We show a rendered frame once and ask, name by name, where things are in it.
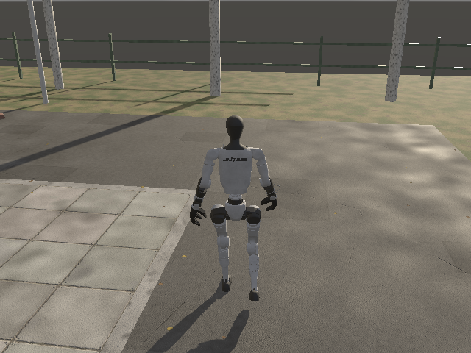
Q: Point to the right robot forearm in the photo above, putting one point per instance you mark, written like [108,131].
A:
[270,190]

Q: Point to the left robot hand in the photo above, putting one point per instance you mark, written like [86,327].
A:
[194,213]

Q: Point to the right robot hand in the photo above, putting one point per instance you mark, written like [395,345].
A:
[267,200]

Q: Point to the robot left upper arm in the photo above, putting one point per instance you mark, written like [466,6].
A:
[207,169]

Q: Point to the left robot forearm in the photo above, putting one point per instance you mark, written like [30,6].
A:
[199,196]

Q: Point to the right robot shin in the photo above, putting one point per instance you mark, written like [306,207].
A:
[254,268]

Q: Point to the humanoid robot head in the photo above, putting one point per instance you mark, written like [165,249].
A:
[235,126]

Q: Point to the robot right upper arm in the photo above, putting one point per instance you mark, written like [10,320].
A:
[262,166]

